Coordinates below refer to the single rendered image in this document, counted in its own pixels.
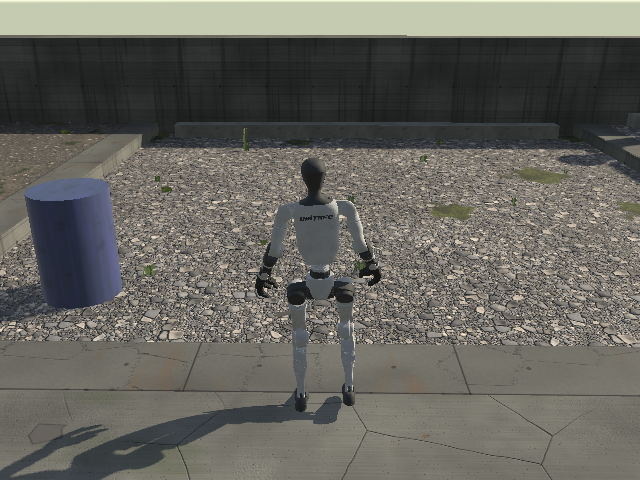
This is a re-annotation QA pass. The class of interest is robot left forearm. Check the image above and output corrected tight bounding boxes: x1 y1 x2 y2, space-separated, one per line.
258 242 278 280

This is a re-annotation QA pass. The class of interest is robot left hand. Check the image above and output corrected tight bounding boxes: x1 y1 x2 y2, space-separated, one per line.
255 275 278 298

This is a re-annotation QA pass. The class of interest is right robot foot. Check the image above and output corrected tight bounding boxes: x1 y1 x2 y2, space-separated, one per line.
342 383 356 406

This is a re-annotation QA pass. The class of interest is right robot upper arm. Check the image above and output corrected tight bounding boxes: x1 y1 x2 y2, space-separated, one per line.
336 200 368 253

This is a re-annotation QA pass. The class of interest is left robot shin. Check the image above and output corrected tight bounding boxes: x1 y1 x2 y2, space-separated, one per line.
292 331 307 398

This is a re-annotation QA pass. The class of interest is left robot upper arm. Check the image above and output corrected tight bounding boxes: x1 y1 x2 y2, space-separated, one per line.
268 202 295 258

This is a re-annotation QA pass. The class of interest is robot right hand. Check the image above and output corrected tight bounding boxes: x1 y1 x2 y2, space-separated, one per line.
359 266 382 286

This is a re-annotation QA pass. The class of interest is robot right forearm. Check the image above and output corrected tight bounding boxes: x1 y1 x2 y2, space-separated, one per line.
359 237 379 270

